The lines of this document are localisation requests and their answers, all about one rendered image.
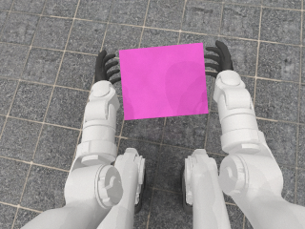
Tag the robot left forearm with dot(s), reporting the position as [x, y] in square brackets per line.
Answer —
[99, 127]

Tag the right robot hand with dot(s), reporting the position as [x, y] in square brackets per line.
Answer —
[224, 59]

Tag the carton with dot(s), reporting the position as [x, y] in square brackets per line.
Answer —
[163, 81]

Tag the left robot hand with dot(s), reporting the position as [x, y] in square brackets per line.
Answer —
[101, 69]

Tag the left robot thigh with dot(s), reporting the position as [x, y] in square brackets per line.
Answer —
[131, 169]

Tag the robot right forearm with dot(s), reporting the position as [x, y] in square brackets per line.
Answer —
[240, 134]

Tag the robot right upper arm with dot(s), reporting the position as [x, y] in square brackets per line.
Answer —
[255, 184]

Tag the robot left upper arm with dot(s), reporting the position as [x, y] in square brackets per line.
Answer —
[90, 194]

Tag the robot left foot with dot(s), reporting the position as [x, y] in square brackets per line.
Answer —
[138, 206]

